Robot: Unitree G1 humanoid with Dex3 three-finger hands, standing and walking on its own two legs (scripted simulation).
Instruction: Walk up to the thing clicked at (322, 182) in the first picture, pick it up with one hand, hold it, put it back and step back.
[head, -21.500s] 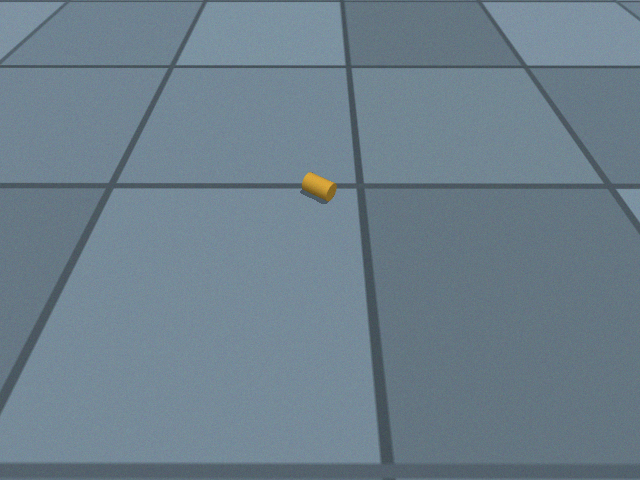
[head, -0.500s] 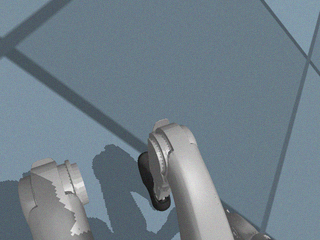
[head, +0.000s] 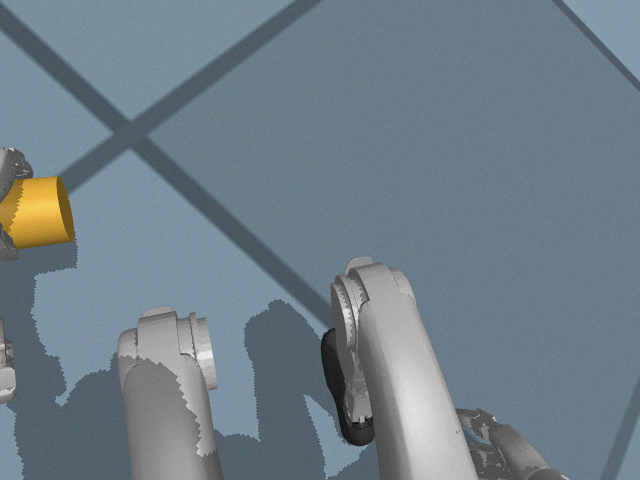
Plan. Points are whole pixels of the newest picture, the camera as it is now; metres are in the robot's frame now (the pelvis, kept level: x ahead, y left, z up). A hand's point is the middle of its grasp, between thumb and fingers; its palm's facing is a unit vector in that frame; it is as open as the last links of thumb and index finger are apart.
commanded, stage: settle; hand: left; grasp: from above
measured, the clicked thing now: (4, 216) +0.46 +0.32 -0.20
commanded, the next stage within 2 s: lift in 0.36 s
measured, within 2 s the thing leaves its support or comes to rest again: neither
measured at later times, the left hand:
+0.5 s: hand out of the picture +0.46 +0.31 -0.11, palm faces -0.43 -0.05 -0.90, open 10.5 cm
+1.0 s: hand out of the picture +0.42 +0.31 -0.02, palm faces -0.45 -0.08 -0.89, open 10.6 cm
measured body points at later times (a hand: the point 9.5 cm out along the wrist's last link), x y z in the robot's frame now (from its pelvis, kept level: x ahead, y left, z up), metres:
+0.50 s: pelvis -0.01 -0.01 +0.03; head +0.22 +0.06 +0.41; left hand +0.48 +0.31 -0.06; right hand +0.03 -0.29 -0.07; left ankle +0.06 +0.11 -0.30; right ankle +0.12 -0.16 -0.30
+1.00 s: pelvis -0.01 +0.00 +0.09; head +0.19 +0.06 +0.49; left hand +0.44 +0.32 +0.03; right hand +0.09 -0.28 -0.01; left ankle +0.06 +0.11 -0.30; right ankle +0.12 -0.16 -0.30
